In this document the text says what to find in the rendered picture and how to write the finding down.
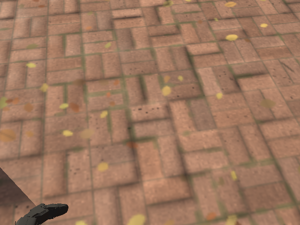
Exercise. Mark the left robot hand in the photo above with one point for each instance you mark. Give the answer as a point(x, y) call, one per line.
point(43, 212)

